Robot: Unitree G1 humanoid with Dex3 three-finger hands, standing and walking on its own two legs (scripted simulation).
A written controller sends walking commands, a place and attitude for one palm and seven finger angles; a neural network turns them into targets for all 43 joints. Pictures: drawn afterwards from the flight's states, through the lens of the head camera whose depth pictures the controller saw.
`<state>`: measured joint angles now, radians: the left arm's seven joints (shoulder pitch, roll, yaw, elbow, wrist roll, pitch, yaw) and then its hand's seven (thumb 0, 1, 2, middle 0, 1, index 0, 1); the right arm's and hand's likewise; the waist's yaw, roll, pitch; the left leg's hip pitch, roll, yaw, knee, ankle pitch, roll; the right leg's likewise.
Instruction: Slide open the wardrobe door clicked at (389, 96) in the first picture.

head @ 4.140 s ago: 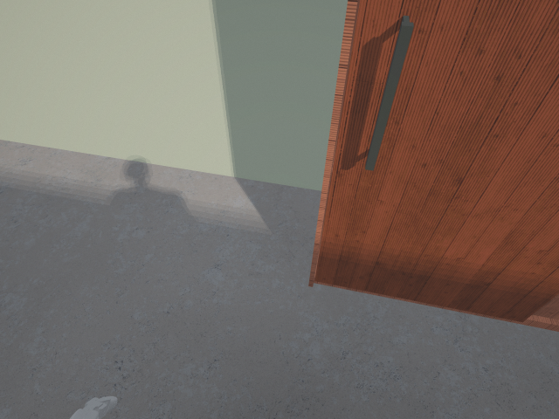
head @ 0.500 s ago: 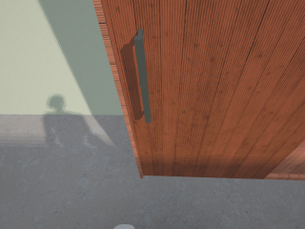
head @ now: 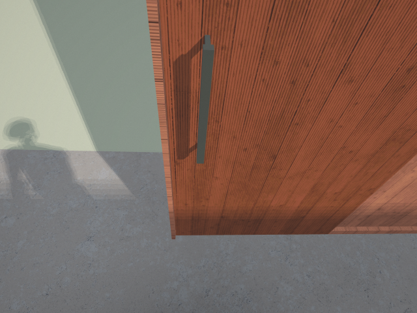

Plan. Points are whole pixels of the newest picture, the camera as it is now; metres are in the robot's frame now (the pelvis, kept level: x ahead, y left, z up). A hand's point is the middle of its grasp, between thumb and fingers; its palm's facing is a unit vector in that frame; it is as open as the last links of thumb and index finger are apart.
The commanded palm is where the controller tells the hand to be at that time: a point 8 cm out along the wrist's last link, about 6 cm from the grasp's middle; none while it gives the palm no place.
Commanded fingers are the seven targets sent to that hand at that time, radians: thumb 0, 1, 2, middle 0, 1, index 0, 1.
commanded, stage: come to a stop and stand still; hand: left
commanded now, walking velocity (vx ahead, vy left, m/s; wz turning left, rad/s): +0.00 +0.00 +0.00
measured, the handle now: (203, 110) +0.52 +0.04 +0.09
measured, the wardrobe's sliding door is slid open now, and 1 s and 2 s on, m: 0.00 0.00 0.00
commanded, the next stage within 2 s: look again from close up in 0.50 s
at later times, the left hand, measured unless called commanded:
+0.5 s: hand out of the picture +0.04 +0.14 -0.18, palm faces +0.08 -0.97 -0.21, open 7.2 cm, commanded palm none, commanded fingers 0.00 0.90 0.90 -0.20 -0.30 -0.20 -0.30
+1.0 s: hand out of the picture -0.02 +0.19 -0.18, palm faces +0.04 -0.98 -0.22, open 7.4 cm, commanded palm none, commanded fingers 0.00 0.90 0.90 -0.20 -0.30 -0.20 -0.30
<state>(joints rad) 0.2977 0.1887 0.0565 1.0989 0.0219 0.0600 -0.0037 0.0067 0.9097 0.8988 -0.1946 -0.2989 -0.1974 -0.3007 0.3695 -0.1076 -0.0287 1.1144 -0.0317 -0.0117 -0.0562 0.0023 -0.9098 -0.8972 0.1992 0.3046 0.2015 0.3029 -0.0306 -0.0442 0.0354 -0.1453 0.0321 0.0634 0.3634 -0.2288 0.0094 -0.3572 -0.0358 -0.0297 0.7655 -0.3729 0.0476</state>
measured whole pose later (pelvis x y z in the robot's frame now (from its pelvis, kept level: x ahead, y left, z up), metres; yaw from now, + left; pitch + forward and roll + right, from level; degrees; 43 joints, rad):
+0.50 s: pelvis +0.03 -0.04 -0.01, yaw +2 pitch -1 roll +0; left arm 0.24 0.16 0.02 1.13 0.00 -0.01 0.04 0.00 0.95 0.90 -0.20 -0.30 -0.20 -0.30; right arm 0.25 -0.14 -0.02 1.16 -0.01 0.00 -0.05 0.02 -0.93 -0.90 0.20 0.30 0.20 0.30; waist 0.00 0.01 0.02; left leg -0.11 0.08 0.05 0.42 -0.28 -0.05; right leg -0.12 0.00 -0.09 0.41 -0.28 -0.02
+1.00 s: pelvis +0.00 +0.01 -0.01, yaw +0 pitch -1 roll +0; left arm 0.33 0.16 -0.01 1.10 0.02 0.00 0.03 0.00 0.91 0.90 -0.20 -0.30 -0.20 -0.30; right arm 0.30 -0.17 0.00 1.05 -0.02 -0.01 -0.02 0.01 -0.94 -0.90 0.20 0.30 0.20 0.30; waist 0.01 0.02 0.00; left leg -0.20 -0.02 0.09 0.49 -0.28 0.04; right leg -0.21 -0.08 -0.03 0.52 -0.28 0.03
